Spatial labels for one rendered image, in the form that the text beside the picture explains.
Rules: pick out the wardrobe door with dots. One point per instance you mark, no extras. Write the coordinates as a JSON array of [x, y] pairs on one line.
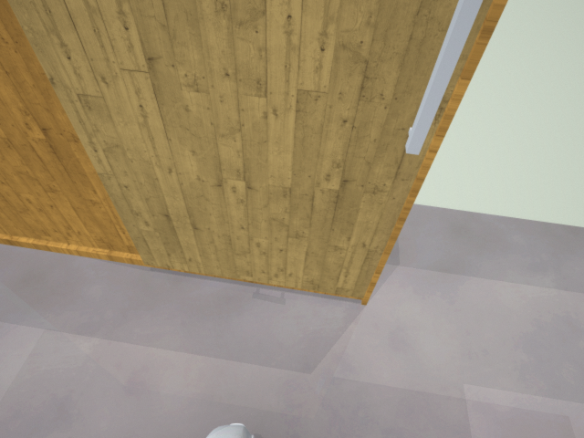
[[49, 188], [261, 140]]

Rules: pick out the handle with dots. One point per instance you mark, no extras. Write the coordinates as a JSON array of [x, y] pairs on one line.
[[458, 31]]

